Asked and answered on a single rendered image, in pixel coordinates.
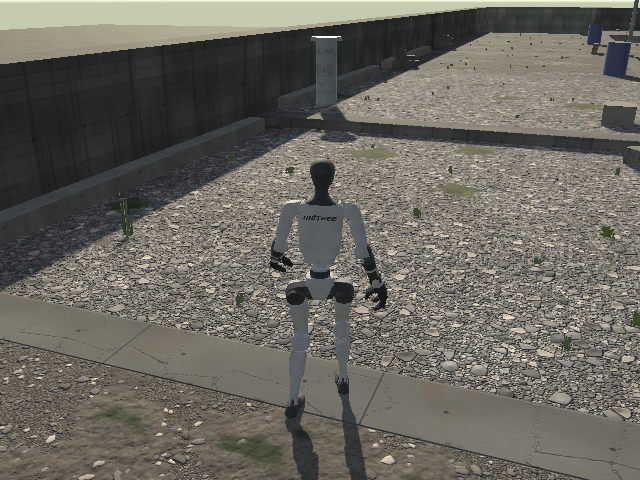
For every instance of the robot right forearm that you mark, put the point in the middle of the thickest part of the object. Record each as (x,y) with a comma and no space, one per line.
(371,269)

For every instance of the right robot foot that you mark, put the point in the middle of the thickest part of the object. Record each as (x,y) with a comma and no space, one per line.
(343,387)

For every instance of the robot right upper arm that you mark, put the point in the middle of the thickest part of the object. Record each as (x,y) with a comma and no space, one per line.
(353,213)

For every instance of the robot left hand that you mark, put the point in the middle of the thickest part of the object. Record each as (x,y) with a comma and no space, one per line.
(285,260)

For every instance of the robot right hand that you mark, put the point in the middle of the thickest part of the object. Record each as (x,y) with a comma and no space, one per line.
(382,296)

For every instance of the robot right shin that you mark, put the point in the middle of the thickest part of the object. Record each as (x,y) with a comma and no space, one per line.
(343,352)

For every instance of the robot left upper arm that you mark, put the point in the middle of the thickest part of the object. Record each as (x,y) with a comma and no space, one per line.
(289,210)

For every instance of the robot left forearm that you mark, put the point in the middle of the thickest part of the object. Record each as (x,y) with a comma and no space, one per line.
(275,256)

